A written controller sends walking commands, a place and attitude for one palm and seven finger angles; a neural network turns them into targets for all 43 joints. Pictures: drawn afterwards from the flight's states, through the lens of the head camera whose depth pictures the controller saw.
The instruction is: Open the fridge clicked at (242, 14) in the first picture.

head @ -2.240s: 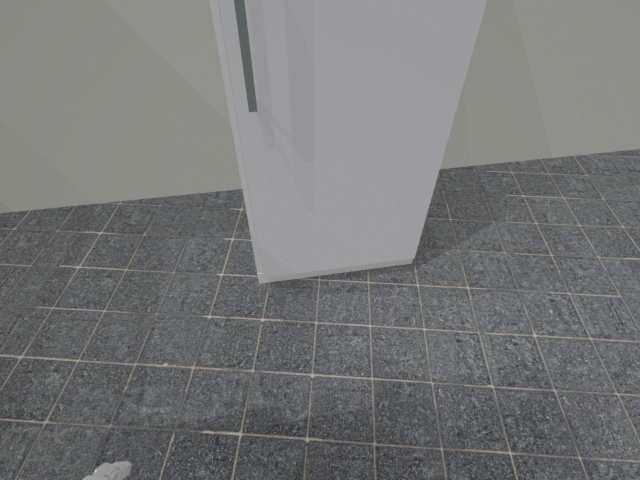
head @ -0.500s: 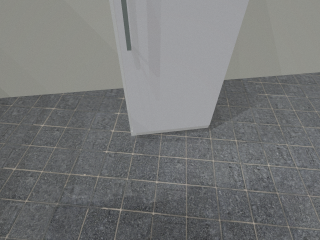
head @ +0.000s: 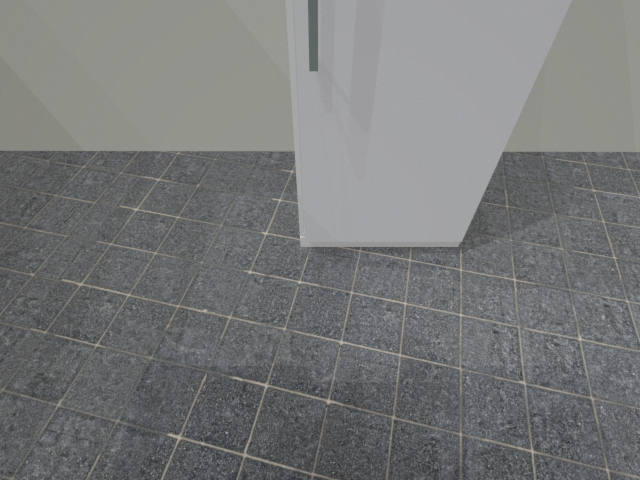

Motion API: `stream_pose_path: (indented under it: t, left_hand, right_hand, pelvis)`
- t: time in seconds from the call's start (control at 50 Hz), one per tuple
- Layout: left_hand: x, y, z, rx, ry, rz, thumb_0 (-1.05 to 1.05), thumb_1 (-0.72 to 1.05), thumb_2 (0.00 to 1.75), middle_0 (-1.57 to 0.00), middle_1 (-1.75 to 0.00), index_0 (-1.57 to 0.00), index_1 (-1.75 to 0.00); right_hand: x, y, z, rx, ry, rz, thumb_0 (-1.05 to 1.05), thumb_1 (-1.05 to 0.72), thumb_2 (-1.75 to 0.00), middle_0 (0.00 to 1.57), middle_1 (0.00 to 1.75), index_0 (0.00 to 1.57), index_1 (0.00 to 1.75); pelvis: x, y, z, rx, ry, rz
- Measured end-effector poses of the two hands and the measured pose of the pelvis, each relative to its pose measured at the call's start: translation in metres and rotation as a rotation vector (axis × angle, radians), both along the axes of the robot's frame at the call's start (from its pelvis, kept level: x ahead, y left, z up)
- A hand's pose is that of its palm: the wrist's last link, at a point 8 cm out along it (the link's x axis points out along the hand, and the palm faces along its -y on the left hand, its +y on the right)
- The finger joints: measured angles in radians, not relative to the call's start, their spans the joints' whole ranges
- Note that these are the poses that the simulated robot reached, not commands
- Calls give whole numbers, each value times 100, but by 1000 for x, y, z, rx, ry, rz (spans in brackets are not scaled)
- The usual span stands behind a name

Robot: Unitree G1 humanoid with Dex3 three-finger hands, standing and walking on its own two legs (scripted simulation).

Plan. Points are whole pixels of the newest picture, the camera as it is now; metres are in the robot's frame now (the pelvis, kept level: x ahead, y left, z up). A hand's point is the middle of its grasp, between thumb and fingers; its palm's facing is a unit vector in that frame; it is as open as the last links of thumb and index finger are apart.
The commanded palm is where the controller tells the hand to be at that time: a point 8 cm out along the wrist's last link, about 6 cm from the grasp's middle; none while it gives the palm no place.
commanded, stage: take the last steps up to it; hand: left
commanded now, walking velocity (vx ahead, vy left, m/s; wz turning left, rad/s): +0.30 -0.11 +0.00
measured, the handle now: out of the picture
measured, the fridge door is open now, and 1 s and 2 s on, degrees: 0 0 0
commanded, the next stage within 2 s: come to a stop and stand still in 1.32 s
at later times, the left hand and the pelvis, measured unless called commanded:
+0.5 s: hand out of the picture +0.00 +0.20 -0.18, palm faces +0.07 -0.99 -0.10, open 7.4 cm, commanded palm none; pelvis +0.08 +0.04 +0.01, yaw +1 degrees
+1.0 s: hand (275, 341) +0.36 +0.11 -0.16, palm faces +0.03 -0.98 -0.21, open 7.2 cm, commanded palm none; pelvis +0.27 -0.07 +0.00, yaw -1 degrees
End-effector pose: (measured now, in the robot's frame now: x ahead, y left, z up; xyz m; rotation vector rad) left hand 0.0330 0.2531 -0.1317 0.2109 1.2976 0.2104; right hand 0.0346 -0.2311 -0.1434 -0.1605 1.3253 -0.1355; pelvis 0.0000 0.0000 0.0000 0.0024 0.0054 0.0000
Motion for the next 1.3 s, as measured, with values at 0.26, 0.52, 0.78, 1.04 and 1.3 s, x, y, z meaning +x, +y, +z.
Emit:
stream_pose_path:
  t: [0.26,0.52,0.78,1.04,1.3]
  left_hand:
    - [-84,-30,-5,-110,141,135,0,90,90,-20,-30,-20,-30]
    - [-18,-1,-16,-183,242,78,1,90,90,-20,-30,-20,-30]
    - [237,-34,-8,-94,-50,-119,0,91,90,-20,-30,-19,-30]
    - [312,-96,1,-52,-114,-33,-2,94,90,-20,-30,-20,-30]
    - [277,-120,-23,-172,155,121,0,91,90,-20,-30,-20,-30]
  right_hand:
    - [47,-9,20,-46,-55,68,1,-91,-90,20,30,20,29]
    - [47,43,28,-62,-1,-32,0,-91,-90,20,30,21,29]
    - [5,34,14,53,336,-226,1,-91,-90,20,30,21,29]
    - [235,-80,0,-11,42,-95,1,-91,-90,20,30,20,29]
    - [462,-59,29,-21,-244,100,0,-91,-90,20,30,20,29]
  pelvis:
    - [27,8,8,-8,-15,64]
    - [88,34,11,-32,-20,9]
    - [182,-15,-2,1,-9,-37]
    - [282,-76,1,-21,-20,-4]
    - [379,-71,1,-56,-19,20]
